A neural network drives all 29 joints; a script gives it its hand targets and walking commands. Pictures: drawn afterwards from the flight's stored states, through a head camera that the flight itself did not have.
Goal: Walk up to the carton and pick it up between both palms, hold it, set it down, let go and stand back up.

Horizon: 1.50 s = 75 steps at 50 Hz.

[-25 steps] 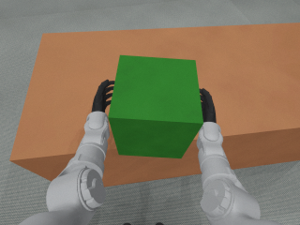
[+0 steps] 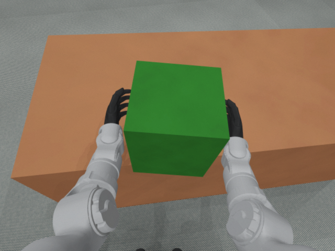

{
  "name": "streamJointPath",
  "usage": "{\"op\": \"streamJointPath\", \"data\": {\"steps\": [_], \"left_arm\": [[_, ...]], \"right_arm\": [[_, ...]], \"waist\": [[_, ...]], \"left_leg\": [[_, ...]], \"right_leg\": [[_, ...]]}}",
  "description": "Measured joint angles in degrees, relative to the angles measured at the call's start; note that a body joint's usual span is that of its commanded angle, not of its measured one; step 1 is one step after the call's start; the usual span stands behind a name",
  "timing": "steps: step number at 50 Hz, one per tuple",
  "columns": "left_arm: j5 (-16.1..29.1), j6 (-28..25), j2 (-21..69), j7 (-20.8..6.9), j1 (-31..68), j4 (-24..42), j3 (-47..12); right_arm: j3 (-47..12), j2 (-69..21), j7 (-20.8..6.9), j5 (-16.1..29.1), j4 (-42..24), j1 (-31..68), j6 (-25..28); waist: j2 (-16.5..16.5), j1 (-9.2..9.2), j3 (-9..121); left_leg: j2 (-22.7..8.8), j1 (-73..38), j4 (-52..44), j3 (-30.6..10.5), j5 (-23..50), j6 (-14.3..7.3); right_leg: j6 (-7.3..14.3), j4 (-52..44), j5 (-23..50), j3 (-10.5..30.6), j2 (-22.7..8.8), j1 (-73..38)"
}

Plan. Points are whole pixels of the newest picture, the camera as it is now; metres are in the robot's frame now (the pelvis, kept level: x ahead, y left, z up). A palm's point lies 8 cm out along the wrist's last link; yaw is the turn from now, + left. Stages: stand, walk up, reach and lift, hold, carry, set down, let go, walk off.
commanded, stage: reach and lift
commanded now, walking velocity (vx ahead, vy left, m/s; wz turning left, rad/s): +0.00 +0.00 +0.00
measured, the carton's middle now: (173, 124) +0.43 -0.03 -0.02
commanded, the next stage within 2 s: none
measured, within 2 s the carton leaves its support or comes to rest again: leaves its support in 0.10 s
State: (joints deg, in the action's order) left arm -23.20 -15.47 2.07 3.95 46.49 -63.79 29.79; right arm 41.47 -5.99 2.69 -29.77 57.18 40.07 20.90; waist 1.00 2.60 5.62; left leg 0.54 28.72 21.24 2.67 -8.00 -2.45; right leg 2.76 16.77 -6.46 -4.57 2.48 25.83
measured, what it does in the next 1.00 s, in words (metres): stands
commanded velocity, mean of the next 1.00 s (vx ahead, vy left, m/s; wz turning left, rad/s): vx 0.00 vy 0.00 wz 0.00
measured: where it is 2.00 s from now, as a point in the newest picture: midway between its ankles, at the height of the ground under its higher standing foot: outside the picture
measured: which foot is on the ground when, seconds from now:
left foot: down 0.00-1.00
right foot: down 0.00-1.00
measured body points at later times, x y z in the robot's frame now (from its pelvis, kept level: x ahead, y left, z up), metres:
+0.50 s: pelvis -0.01 -0.01 +0.00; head +0.05 +0.02 +0.45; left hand +0.43 +0.13 +0.06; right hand +0.40 -0.18 +0.06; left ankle +0.01 +0.09 -0.74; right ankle +0.00 -0.09 -0.74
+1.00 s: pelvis -0.01 -0.01 +0.01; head +0.00 +0.01 +0.46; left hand +0.41 +0.13 +0.10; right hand +0.39 -0.17 +0.09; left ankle +0.01 +0.09 -0.74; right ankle +0.00 -0.09 -0.74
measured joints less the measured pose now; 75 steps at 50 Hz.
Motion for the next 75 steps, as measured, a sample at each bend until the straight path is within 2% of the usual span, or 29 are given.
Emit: {"op": "streamJointPath", "data": {"steps": [10,21,29,44,54,65,75], "left_arm": [[1.26,-2.65,-0.31,0.95,0.35,-0.28,-1.17],[1.31,-2.61,-0.74,0.97,1.36,-0.51,-1.02],[1.50,-0.26,-0.85,0.93,1.01,0.44,-1.97],[7.05,4.89,-1.79,1.41,-0.23,2.67,-6.66],[7.55,11.91,-1.41,1.14,-2.32,7.96,-8.12],[8.21,25.22,-0.64,0.83,-4.88,21.77,-11.16],[4.93,35.60,0.44,-1.55,-5.30,31.46,-9.88]], "right_arm": [[-1.94,1.64,1.21,1.30,2.67,1.03,3.94],[-3.64,3.06,2.45,3.15,5.94,2.61,5.66],[-4.82,3.25,2.63,4.86,6.61,2.44,4.50],[-13.16,4.25,3.40,12.06,4.38,1.46,-1.33],[-19.54,4.99,3.97,18.20,2.12,0.21,-7.06],[-24.97,5.48,3.68,24.80,-4.70,-0.52,-15.76],[-26.31,5.00,3.36,26.78,-9.03,0.20,-21.79]], "waist": [[0.16,-0.05,1.64],[1.38,-0.11,1.83],[1.69,-0.62,1.43],[0.53,-1.00,1.95],[1.28,-0.95,-0.87],[2.45,-0.50,-4.16],[3.32,0.27,-8.29]], "left_leg": [[-0.19,0.84,-0.13,-0.02,0.32,0.13],[-0.16,-0.99,-2.05,0.33,1.73,0.28],[-0.24,-2.16,-2.90,0.66,2.50,0.35],[-0.31,-5.98,-3.01,0.73,2.05,0.37],[-0.22,-13.24,-3.58,0.81,1.16,0.33],[0.01,-18.68,-2.58,0.34,0.17,0.06],[0.77,-23.99,-2.95,0.14,0.29,-0.55]], "right_leg": [[0.13,-0.54,0.49,-0.32,0.11,0.61],[0.36,-1.42,1.39,-0.27,0.03,-0.68],[0.50,-1.91,2.04,-0.17,0.05,-1.61],[0.47,-2.27,1.69,-0.29,0.08,-5.56],[0.27,-3.15,1.00,-0.10,0.07,-12.93],[-0.06,-2.87,0.27,-0.46,-0.14,-18.85],[-0.70,-2.40,-0.13,-0.65,-0.88,-23.90]]}}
